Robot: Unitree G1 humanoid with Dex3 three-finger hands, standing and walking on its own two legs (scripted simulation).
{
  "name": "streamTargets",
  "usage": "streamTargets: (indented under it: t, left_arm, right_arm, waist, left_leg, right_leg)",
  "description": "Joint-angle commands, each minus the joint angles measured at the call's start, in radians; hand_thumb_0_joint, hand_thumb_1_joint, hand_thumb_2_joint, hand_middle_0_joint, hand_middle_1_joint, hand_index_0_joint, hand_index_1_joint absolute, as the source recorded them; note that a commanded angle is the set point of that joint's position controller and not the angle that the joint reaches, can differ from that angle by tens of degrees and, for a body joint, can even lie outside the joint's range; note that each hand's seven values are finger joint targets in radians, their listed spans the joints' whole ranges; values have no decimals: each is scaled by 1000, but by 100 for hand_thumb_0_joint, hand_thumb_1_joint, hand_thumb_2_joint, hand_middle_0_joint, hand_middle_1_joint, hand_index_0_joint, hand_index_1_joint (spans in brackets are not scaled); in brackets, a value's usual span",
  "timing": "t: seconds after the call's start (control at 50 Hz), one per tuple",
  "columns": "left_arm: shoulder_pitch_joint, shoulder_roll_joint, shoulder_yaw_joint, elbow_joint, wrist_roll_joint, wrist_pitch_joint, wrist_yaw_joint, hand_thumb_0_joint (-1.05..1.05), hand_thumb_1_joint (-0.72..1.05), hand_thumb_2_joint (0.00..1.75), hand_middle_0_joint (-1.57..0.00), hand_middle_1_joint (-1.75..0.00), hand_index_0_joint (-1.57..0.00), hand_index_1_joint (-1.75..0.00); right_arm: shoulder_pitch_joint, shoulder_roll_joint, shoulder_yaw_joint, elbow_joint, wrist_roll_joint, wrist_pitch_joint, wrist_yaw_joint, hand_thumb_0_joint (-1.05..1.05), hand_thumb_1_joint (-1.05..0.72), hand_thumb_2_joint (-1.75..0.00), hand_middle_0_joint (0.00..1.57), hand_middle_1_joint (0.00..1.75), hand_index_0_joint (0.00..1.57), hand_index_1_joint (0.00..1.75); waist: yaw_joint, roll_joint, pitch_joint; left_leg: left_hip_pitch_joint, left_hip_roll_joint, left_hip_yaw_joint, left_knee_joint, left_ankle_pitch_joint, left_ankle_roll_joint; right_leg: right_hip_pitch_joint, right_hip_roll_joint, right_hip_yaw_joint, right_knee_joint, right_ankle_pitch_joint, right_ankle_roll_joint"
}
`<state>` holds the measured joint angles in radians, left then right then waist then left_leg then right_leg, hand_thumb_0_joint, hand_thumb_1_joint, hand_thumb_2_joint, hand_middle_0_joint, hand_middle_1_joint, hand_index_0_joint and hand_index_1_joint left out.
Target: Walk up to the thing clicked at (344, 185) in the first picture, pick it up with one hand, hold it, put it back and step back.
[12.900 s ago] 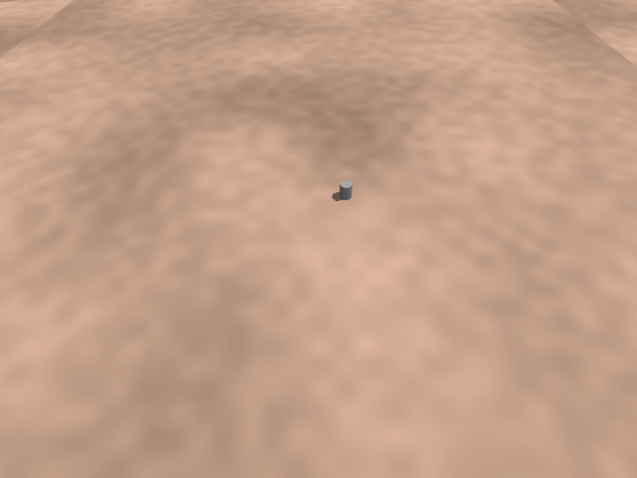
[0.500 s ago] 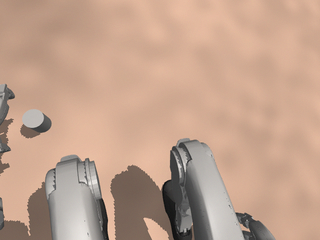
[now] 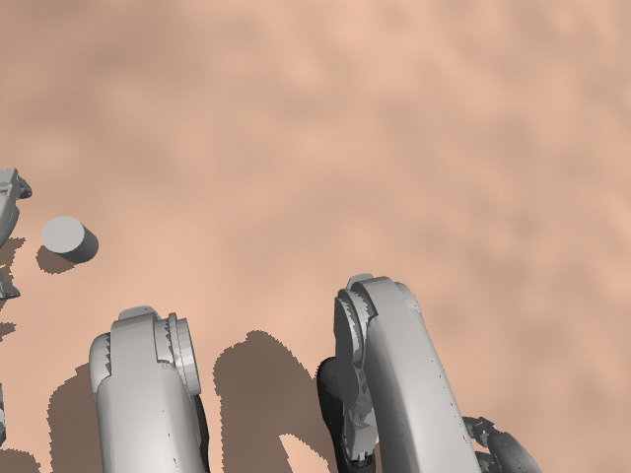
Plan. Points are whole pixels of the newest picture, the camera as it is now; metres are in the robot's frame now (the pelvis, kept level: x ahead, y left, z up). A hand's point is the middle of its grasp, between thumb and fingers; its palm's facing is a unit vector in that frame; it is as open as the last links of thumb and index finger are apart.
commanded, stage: rise first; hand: left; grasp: from above
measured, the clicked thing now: (72, 240) +0.46 +0.31 -0.29
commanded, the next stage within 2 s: approach in 0.28 s
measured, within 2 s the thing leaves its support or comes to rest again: neither
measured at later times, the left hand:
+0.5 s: hand (0, 251) +0.41 +0.34 -0.16, palm faces -0.46 -0.08 -0.89, open 13.5 cm
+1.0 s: hand (38, 217) +0.46 +0.31 -0.17, palm faces -0.40 -0.05 -0.92, open 14.0 cm
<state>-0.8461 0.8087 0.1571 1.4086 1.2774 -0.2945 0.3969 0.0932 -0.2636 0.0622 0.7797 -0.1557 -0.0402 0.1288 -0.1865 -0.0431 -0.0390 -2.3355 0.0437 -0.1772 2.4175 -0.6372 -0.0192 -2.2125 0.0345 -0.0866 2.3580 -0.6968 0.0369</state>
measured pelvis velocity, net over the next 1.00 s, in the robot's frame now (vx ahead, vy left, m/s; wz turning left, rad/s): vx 0.00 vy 0.00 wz -0.02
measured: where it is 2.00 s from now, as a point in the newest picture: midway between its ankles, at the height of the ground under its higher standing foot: (274, 457)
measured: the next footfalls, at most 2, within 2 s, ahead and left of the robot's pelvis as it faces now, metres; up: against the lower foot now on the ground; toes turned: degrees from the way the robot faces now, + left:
none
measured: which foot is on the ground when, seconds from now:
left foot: down 0.00-1.00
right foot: down 0.00-1.00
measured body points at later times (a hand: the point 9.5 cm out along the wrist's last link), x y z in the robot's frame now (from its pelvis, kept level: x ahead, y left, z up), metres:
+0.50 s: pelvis +0.00 +0.00 +0.01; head +0.22 +0.08 +0.39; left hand +0.43 +0.35 -0.11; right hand +0.09 -0.27 -0.10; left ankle +0.09 +0.14 -0.29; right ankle +0.10 -0.12 -0.29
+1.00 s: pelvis +0.00 +0.00 -0.01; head +0.24 +0.05 +0.37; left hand +0.47 +0.31 -0.12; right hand +0.04 -0.27 -0.12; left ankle +0.09 +0.14 -0.29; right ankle +0.10 -0.12 -0.29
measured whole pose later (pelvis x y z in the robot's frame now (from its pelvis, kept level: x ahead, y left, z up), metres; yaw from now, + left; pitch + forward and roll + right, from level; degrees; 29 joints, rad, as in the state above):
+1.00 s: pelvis +0.00 +0.00 -0.01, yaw -1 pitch +31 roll -7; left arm -0.93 0.79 0.16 1.51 1.23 -0.12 0.48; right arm 0.14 -0.29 0.10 0.78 -0.18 -0.10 0.17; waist -0.27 -0.01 0.00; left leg -2.36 0.06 -0.18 2.45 -0.65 -0.02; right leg -2.26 0.06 -0.08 2.39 -0.68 0.04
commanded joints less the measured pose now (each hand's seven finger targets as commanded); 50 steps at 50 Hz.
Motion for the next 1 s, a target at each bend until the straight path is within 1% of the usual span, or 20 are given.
streamTargets:
  t: [0.0,0.02,0.04,0.06,0.12,0.28,0.36,0.38,0.5,0.56,0.6,0.66,0.74,0.78,0.8,0.88,0.9,0.92,0.94,0.98]
  left_arm:
    - [-268,296,43,-143,-15,10,39,0,-45,93,-20,-91,-18,-93]
    - [-280,312,60,-165,-25,9,40,0,-45,92,-19,-92,-17,-93]
    - [-268,300,43,-140,-18,13,36,0,-44,92,-19,-92,-18,-93]
    - [-288,313,59,-175,-31,10,36,0,-44,91,-20,-91,-19,-92]
    - [-282,304,47,-167,-28,17,28,0,-43,91,-21,-90,-19,-91]
    - [-220,280,44,-187,-54,13,-5,0,-41,89,-23,-88,-21,-89]
    - [-234,271,39,-202,-48,4,-6,0,-46,95,-25,-84,-20,-89]
    - [-232,271,36,-209,-45,2,-5,0,-45,92,-17,-90,-17,-91]
    - [-338,125,-78,-165,-33,-13,27,0,-51,97,-11,-96,-11,-97]
    - [-399,106,-110,-83,-15,-6,67,0,-53,100,-10,-97,-9,-98]
    - [-440,107,-111,-34,4,8,99,0,-52,99,-10,-97,-9,-98]
    - [-445,180,-48,-3,28,42,159,0,-52,99,-11,-97,-10,-98]
    - [-458,260,12,24,51,103,204,0,-52,98,-11,-97,-10,-98]
    - [-423,305,56,-7,29,132,217,0,-51,98,-12,-96,-11,-97]
    - [-412,297,44,11,19,147,214,0,-50,98,-14,-95,-12,-96]
    - [-320,322,65,-22,-41,194,161,0,-54,98,-11,-96,-10,-97]
    - [-306,292,34,5,-55,200,134,0,-57,98,-7,-97,-7,-98]
    - [-291,281,36,-10,-77,197,112,0,-56,99,-6,-98,-5,-98]
    - [-269,254,6,18,-89,198,80,0,-56,98,-5,-100,-5,-100]
    - [-254,263,20,-1,-127,183,24,0,-56,99,-6,-101,-6,-100]
  right_arm:
    - [177,-247,-75,-18,-6,-9,-10,0,-91,-90,20,30,20,30]
    - [174,-251,-80,-17,-2,-9,-11,0,-90,-90,20,30,20,30]
    - [176,-247,-78,-17,-3,-11,-11,0,-90,-90,20,30,20,30]
    - [180,-250,-82,-18,-4,-12,-11,0,-91,-90,20,30,20,30]
    - [186,-248,-79,-17,-6,-14,-9,0,-90,-90,20,30,20,30]
    - [193,-247,-94,-19,3,-9,-5,0,-90,-90,20,30,20,30]
    - [198,-248,-92,-21,6,-4,-3,0,-91,-90,20,30,20,30]
    - [189,-247,-93,-24,5,-2,-3,0,-89,-89,20,30,20,30]
    - [199,-242,-85,-8,2,-11,-5,0,-89,-89,20,30,20,30]
    - [201,-248,-71,-2,-4,-24,-6,0,-89,-89,20,30,20,30]
    - [209,-257,-61,-2,-14,-36,-6,0,-89,-89,20,30,20,30]
    - [205,-266,-47,-8,-24,-50,-5,0,-89,-89,20,30,20,30]
    - [186,-272,-31,-26,-39,-66,9,0,-89,-89,20,30,20,30]
    - [170,-272,-27,-43,-36,-67,14,0,-90,-89,20,30,20,30]
    - [168,-269,-23,-49,-36,-70,19,0,-90,-89,20,30,20,30]
    - [165,-263,-31,-54,-18,-75,26,0,-90,-89,20,30,20,30]
    - [171,-256,-31,-51,-17,-79,31,0,-90,-89,20,30,20,30]
    - [182,-256,-33,-43,-19,-75,32,0,-89,-90,20,30,20,30]
    - [182,-245,-37,-37,-11,-75,35,0,-89,-90,20,30,20,30]
    - [185,-264,-41,-62,-14,-75,35,0,-89,-90,20,30,20,30]
  waist:
    - [18,324,-630]
    - [24,329,-652]
    - [17,324,-639]
    - [17,327,-653]
    - [7,315,-647]
    - [32,310,-673]
    - [17,311,-642]
    - [24,310,-655]
    - [-45,288,-604]
    - [-73,296,-561]
    - [-93,294,-541]
    - [-67,344,-578]
    - [-63,407,-626]
    - [-27,428,-681]
    - [-38,405,-672]
    - [-1,351,-706]
    - [-21,309,-657]
    - [-22,277,-663]
    - [-28,240,-623]
    - [-39,182,-619]
  left_leg:
    - [547,-22,121,-246,86,38]
    - [558,-21,119,-248,88,36]
    - [550,-19,121,-241,93,37]
    - [553,-21,121,-246,92,38]
    - [552,-19,121,-236,104,40]
    - [567,-19,118,-249,115,37]
    - [561,-20,114,-250,128,37]
    - [556,-18,117,-248,126,39]
    - [546,-14,103,-248,88,35]
    - [533,-13,97,-247,64,31]
    - [529,-15,95,-246,49,30]
    - [539,-18,114,-239,62,29]
    - [566,-16,124,-229,77,29]
    - [555,-16,134,-226,96,32]
    - [533,-15,137,-211,92,39]
    - [489,-12,146,-190,117,55]
    - [443,-12,144,-176,103,62]
    - [413,-14,140,-183,96,65]
    - [381,-14,137,-172,89,69]
    - [339,-15,131,-164,114,75]
  right_leg:
    - [245,25,-80,-263,167,-69]
    - [238,22,-81,-255,163,-68]
    - [241,25,-77,-260,175,-69]
    - [246,23,-76,-261,173,-68]
    - [254,23,-74,-265,190,-65]
    - [277,23,-77,-267,193,-67]
    - [273,23,-79,-266,209,-67]
    - [277,25,-76,-274,211,-67]
    - [211,31,-93,-280,180,-67]
    - [178,32,-101,-270,156,-70]
    - [166,30,-106,-269,141,-68]
    - [190,28,-98,-258,153,-68]
    - [205,29,-94,-231,175,-71]
    - [245,28,-82,-234,192,-73]
    - [256,30,-70,-236,194,-71]
    - [317,35,-54,-248,221,-60]
    - [312,38,-48,-249,211,-56]
    - [346,41,-51,-265,204,-51]
    - [342,43,-43,-263,198,-51]
    - [396,41,-47,-271,221,-42]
